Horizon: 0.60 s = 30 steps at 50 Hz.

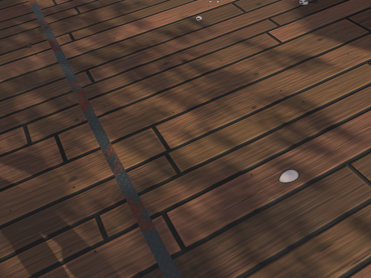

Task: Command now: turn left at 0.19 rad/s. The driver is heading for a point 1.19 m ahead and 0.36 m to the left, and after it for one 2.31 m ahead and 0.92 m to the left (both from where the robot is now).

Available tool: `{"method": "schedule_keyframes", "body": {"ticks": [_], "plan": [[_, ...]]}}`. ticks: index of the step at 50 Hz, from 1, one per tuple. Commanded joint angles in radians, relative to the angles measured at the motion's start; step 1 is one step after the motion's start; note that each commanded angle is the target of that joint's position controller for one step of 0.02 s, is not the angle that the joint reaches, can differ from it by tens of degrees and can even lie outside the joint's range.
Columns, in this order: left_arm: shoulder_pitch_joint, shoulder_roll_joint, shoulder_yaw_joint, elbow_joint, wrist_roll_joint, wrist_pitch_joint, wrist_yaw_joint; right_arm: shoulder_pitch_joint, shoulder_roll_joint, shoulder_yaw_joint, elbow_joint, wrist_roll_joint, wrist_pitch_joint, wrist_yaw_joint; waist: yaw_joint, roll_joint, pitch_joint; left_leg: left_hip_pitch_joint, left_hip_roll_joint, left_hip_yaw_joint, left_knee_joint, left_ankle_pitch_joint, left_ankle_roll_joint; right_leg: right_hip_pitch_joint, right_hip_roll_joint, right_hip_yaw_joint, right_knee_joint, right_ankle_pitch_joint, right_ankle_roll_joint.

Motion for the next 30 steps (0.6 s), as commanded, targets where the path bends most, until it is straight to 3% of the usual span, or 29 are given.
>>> {"method": "schedule_keyframes", "body": {"ticks": [1,4,5,6,7,8,9,10,12,14,15,16,18,19,21,22,23,24,25,26,27,28,30], "plan": [[0.007,0.171,0.051,-0.047,0.010,-0.022,-0.013,-0.136,-0.124,-0.023,-0.108,0.027,-0.027,0.020,0.063,-0.286,0.059,0.157,-0.021,0.052,-0.164,-0.187,0.044,-0.062,-0.255,0.174,-0.284,-0.205,-0.153],[0.057,0.189,0.067,-0.041,-0.033,-0.011,0.003,-0.088,-0.129,-0.030,-0.113,0.021,-0.056,0.029,0.066,-0.231,0.052,0.161,-0.040,0.034,-0.357,-0.174,0.090,0.090,-0.267,0.187,-0.122,0.120,-0.120],[0.082,0.169,0.067,-0.054,-0.029,-0.014,0.010,-0.057,-0.160,-0.042,-0.117,0.013,-0.062,0.028,0.080,-0.127,0.007,0.232,-0.007,-0.049,-0.363,0.011,0.118,0.083,-0.225,0.140,0.005,0.154,-0.072],[0.044,0.125,0.056,-0.112,-0.008,-0.018,0.012,-0.081,-0.207,-0.060,-0.129,0.025,-0.061,0.023,0.104,0.072,-0.042,0.295,0.080,-0.267,-0.410,0.138,0.225,-0.031,-0.112,0.000,0.135,0.125,0.027],[-0.090,0.133,0.058,-0.150,0.001,-0.020,0.016,0.042,-0.201,-0.070,-0.110,0.026,-0.052,0.022,0.011,0.141,-0.089,0.448,0.171,-0.477,-0.514,0.152,0.338,-0.214,-0.024,-0.059,0.283,-0.061,0.104],[-0.210,0.118,0.058,-0.193,-0.008,-0.021,0.018,0.198,-0.202,-0.072,-0.078,0.004,-0.049,0.018,-0.076,0.192,-0.114,0.680,0.245,-0.666,-0.577,0.108,0.412,-0.453,0.049,0.000,0.425,-0.303,0.129],[-0.255,0.091,0.054,-0.209,-0.014,-0.022,0.020,0.285,-0.208,-0.073,-0.068,-0.011,-0.057,0.010,-0.111,0.144,-0.149,0.814,0.268,-0.732,-0.570,0.067,0.424,-0.576,0.048,0.080,0.554,-0.375,0.137],[-0.237,0.093,0.057,-0.200,-0.016,-0.026,0.017,0.263,-0.218,-0.077,-0.077,-0.007,-0.061,-0.005,-0.090,0.105,-0.136,0.808,0.264,-0.682,-0.542,0.100,0.407,-0.620,0.031,0.121,0.657,-0.340,0.138],[-0.203,0.104,0.067,-0.184,-0.006,-0.030,0.010,0.089,-0.200,-0.072,-0.136,0.018,-0.040,-0.039,-0.003,0.057,-0.120,0.606,0.167,-0.477,-0.527,0.175,0.325,-0.513,-0.001,0.126,0.569,-0.171,0.133],[-0.185,0.070,0.061,-0.165,-0.002,-0.032,-0.007,0.010,-0.191,-0.073,-0.171,0.025,-0.004,-0.052,0.027,0.035,-0.128,0.435,0.070,-0.369,-0.514,0.132,0.264,-0.336,0.041,0.050,0.394,-0.043,0.141],[-0.169,0.055,0.056,-0.156,-0.007,-0.036,-0.021,0.030,-0.188,-0.074,-0.171,0.032,0.005,-0.055,0.025,0.026,-0.165,0.383,0.037,-0.351,-0.534,-0.099,0.250,-0.247,0.052,0.031,0.314,-0.002,0.137],[-0.162,0.049,0.053,-0.153,-0.020,-0.040,-0.038,0.044,-0.205,-0.079,-0.175,0.040,0.005,-0.056,0.022,0.062,-0.169,0.322,0.026,-0.371,-0.575,-0.331,0.252,-0.168,0.065,0.015,0.238,-0.001,0.133],[-0.143,0.094,0.069,-0.150,-0.048,-0.058,-0.059,0.048,-0.239,-0.087,-0.185,0.048,-0.011,-0.051,0.037,0.152,-0.141,0.212,0.045,-0.454,-0.644,-0.549,0.267,-0.032,0.076,0.017,0.122,-0.050,0.127],[-0.119,0.122,0.082,-0.144,-0.058,-0.069,-0.061,0.041,-0.238,-0.085,-0.190,0.049,-0.021,-0.047,0.055,0.174,-0.124,0.171,0.056,-0.490,-0.652,-0.593,0.263,0.036,0.064,0.030,0.070,-0.037,0.122],[-0.004,0.156,0.107,-0.102,-0.069,-0.086,-0.054,-0.021,-0.195,-0.069,-0.219,0.051,-0.032,-0.042,0.133,0.143,-0.077,0.023,0.029,-0.496,-0.594,-0.621,0.213,0.246,0.002,0.039,-0.093,0.076,0.095],[0.140,0.175,0.120,-0.050,-0.068,-0.092,-0.047,-0.035,-0.140,-0.053,-0.231,0.042,-0.037,-0.038,0.192,0.074,-0.080,-0.127,-0.042,-0.409,-0.427,-0.624,0.153,0.440,-0.051,0.052,-0.175,0.033,0.082],[0.228,0.215,0.124,-0.037,-0.047,-0.097,-0.042,0.029,-0.019,-0.021,-0.225,0.033,-0.043,-0.030,0.175,-0.171,-0.132,-0.236,-0.163,-0.239,-0.017,-0.561,0.113,0.540,-0.282,0.343,-0.239,-0.265,0.028],[0.148,0.283,0.125,-0.068,0.006,-0.111,-0.059,0.042,-0.028,-0.023,-0.297,0.063,-0.067,-0.024,0.083,-0.340,-0.042,-0.479,-0.136,-0.276,0.149,-0.474,0.120,0.456,-0.456,0.795,-0.428,-0.617,-0.080],[0.073,0.272,0.126,-0.086,-0.004,-0.126,-0.057,-0.001,-0.103,-0.037,-0.300,0.067,-0.078,-0.023,0.057,-0.310,0.060,-0.555,-0.054,-0.263,0.270,-0.361,0.127,0.384,-0.475,0.821,-0.480,-0.704,-0.113],[0.044,0.214,0.091,-0.079,0.036,-0.099,-0.055,-0.085,-0.194,-0.061,-0.279,-0.073,-0.050,0.013,0.076,-0.151,0.108,-0.501,-0.072,-0.176,0.287,-0.279,0.110,0.257,-0.441,0.664,-0.484,-0.657,-0.059],[0.038,0.205,0.083,-0.071,0.030,-0.090,-0.056,-0.043,-0.179,-0.064,-0.256,-0.074,-0.039,0.039,0.047,-0.138,0.116,-0.433,-0.056,-0.172,0.285,-0.205,0.093,0.193,-0.369,0.494,-0.479,-0.513,-0.019],[0.037,0.198,0.076,-0.062,0.020,-0.090,-0.049,0.017,-0.162,-0.060,-0.222,-0.066,-0.030,0.066,0.029,-0.170,0.100,-0.359,-0.048,-0.144,0.322,-0.133,0.078,0.148,-0.308,0.357,-0.478,-0.378,0.007],[0.058,0.190,0.069,-0.041,0.013,-0.100,-0.054,0.086,-0.136,-0.051,-0.184,-0.043,-0.013,0.095,0.003,-0.192,0.056,-0.278,-0.033,-0.111,0.399,-0.046,0.066,0.111,-0.262,0.200,-0.478,-0.244,0.025]]}}
Keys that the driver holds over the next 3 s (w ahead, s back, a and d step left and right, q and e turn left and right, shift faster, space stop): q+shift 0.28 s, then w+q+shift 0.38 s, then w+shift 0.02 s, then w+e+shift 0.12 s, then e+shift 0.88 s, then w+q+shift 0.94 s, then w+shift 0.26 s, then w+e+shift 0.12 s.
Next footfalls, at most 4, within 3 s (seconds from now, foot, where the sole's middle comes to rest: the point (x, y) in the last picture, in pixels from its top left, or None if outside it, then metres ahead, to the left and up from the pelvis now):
0.08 left None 0.11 0.14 -0.76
0.46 right None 0.19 -0.08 -0.76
0.92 left None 0.36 0.32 -0.76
1.34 right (154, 245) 0.66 0.21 -0.76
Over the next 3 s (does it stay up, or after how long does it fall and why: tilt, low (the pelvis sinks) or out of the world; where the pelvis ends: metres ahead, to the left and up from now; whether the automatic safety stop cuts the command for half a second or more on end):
stays up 1.41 0.55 0.00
